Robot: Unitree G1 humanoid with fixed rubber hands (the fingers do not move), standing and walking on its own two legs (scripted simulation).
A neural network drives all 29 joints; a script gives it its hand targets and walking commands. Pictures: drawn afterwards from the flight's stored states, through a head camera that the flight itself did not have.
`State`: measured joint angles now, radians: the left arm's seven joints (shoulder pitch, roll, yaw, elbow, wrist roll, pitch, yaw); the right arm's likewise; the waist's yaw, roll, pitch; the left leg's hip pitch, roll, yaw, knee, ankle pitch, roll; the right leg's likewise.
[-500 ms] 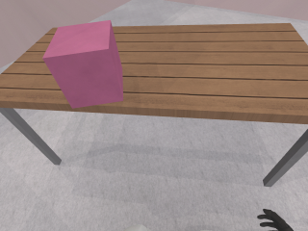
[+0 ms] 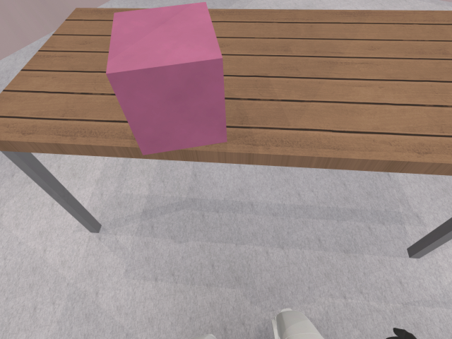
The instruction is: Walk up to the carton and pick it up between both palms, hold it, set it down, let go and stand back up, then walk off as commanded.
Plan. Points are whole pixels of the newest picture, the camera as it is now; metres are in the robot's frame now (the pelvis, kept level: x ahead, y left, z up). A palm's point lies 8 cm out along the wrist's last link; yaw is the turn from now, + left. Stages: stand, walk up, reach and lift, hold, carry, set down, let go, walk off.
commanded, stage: walk up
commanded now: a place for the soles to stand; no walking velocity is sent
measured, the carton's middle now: (173, 80) +0.66 +0.14 +0.06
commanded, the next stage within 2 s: none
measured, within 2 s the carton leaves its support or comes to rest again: neither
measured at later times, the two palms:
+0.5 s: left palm out of the picture +0.04 +0.46 -0.06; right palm (350, 337) +0.14 -0.20 -0.13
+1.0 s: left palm out of the picture +0.10 +0.56 -0.08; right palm out of the picture +0.02 -0.09 -0.11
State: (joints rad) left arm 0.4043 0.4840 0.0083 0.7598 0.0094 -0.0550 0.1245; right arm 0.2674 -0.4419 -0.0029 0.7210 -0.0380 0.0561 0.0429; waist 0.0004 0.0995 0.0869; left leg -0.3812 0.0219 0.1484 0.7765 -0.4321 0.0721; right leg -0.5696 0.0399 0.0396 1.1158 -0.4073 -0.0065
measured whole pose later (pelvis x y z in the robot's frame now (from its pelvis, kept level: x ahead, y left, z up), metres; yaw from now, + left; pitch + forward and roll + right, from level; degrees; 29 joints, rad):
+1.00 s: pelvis +0.01 +0.22 +0.00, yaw -9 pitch +2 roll -2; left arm 0.40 0.48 0.01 0.76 0.02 -0.05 0.13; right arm 0.32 -0.43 0.00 0.72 -0.04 0.05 0.03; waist 0.00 0.06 0.08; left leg -0.43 0.01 0.21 0.76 -0.39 0.12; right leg -0.58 0.03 0.03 0.99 -0.43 -0.01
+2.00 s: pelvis +0.02 +0.21 -0.01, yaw -9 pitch +0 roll +2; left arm 0.37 0.45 0.01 0.76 0.02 -0.06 0.03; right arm 0.29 -0.43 0.00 0.77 -0.04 -0.02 0.01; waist 0.00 0.01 0.01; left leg -0.38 0.04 0.09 0.84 -0.53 0.02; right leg -0.49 0.00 0.04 0.85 -0.36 -0.01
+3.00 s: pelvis +0.02 +0.21 -0.01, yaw -10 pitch +0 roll +1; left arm 0.31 0.45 0.01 0.76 0.02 -0.05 0.03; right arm 0.22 -0.43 0.00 0.80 -0.04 -0.02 0.01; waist 0.00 0.01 -0.01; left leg -0.38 0.05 0.09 0.84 -0.46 0.00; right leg -0.48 0.01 0.05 0.85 -0.37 0.00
